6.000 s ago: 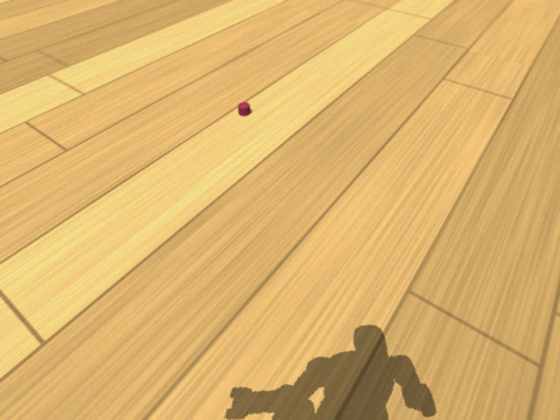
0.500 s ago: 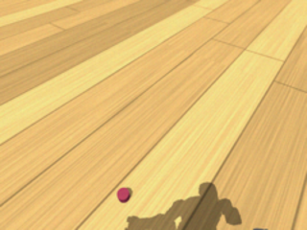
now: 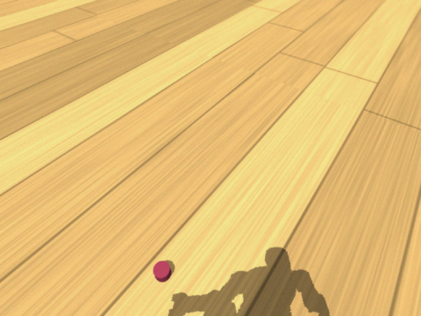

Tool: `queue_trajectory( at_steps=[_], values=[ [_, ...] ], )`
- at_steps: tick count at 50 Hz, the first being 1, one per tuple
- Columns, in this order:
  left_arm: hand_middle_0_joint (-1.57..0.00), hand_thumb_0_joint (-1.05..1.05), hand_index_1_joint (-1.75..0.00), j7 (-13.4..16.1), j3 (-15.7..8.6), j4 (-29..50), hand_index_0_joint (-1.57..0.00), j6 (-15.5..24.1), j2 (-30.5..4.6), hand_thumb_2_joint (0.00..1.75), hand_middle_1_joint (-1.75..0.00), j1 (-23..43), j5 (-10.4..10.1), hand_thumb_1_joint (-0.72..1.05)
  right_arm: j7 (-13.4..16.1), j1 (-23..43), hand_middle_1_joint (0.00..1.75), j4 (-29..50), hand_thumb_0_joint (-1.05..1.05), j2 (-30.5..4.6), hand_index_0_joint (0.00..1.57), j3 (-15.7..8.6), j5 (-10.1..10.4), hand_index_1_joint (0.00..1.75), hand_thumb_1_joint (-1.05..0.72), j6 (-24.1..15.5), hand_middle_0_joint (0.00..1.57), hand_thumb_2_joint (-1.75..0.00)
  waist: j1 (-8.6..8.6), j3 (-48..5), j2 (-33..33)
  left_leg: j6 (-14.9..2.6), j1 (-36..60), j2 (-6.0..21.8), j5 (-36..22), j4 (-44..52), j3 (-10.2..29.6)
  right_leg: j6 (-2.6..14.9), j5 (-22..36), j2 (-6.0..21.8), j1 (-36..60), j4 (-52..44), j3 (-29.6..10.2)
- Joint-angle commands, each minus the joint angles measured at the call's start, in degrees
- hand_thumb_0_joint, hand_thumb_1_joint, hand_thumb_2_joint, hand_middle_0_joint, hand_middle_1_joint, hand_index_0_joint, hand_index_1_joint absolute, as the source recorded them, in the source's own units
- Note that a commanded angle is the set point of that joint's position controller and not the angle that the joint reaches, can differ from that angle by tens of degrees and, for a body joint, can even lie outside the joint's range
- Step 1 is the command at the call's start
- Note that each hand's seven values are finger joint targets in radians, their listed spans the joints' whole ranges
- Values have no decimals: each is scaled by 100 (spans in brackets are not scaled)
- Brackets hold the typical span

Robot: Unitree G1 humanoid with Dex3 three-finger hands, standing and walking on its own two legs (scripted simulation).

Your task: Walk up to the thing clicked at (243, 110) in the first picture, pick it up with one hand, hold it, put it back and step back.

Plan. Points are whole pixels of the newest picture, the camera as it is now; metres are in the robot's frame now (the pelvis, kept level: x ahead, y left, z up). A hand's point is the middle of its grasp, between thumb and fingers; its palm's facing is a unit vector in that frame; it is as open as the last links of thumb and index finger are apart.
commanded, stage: walk up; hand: left
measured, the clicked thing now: (162, 271) +0.47 +0.22 -0.75
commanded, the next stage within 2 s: stand in 0.10 s
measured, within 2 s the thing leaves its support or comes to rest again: neither
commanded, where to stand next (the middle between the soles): +0.08 +0.00 m, yaw -2 degrees
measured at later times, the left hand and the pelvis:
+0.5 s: hand out of the picture +0.09 +0.25 -0.16, palm faces -0.02 -0.94 -0.34, open 7.4 cm; pelvis +0.01 -0.01 +0.00, yaw +0 degrees
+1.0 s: hand out of the picture +0.10 +0.24 -0.15, palm faces -0.02 -0.94 -0.35, open 7.4 cm; pelvis +0.02 -0.01 +0.00, yaw +0 degrees
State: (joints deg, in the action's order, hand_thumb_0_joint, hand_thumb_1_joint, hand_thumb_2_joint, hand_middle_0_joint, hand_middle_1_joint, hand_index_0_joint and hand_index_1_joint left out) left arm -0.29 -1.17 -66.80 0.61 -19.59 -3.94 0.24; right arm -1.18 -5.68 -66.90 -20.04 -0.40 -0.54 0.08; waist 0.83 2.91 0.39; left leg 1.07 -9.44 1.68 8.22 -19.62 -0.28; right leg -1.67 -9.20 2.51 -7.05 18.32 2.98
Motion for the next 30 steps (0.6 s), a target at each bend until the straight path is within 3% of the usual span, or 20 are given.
queue_trajectory(
  at_steps=[1,7,8,30],
  values=[
    [-20,0,-30,59,-190,353,-20,117,-1220,90,-30,294,15,90,105,358,30,359,0,-1213,20,-227,25,30,-90,-120,20,-90,-60,-472,80,-173,29,580,-307,368,562,207,203,538,108,-317,-496],
    [-20,0,-30,48,-146,412,-20,104,-1210,90,-30,225,32,90,123,389,30,400,0,-1206,20,-222,-22,30,-90,-160,20,-90,-58,-447,-8,-122,86,631,-237,484,572,196,12,550,43,-313,-515],
    [-20,0,-30,49,-154,424,-20,109,-1234,90,-30,201,36,90,127,401,30,414,0,-1228,20,-238,-22,30,-90,-168,20,-90,-60,-592,13,-139,275,660,-472,416,534,209,135,576,42,-270,-537],
    [-20,0,-30,51,-119,477,-20,117,-1263,90,-30,39,18,90,113,400,30,421,0,-1200,20,-203,14,30,-90,-159,20,-90,-49,-485,-36,-99,340,611,-591,359,455,204,361,563,72,-345,-532]
  ],
)
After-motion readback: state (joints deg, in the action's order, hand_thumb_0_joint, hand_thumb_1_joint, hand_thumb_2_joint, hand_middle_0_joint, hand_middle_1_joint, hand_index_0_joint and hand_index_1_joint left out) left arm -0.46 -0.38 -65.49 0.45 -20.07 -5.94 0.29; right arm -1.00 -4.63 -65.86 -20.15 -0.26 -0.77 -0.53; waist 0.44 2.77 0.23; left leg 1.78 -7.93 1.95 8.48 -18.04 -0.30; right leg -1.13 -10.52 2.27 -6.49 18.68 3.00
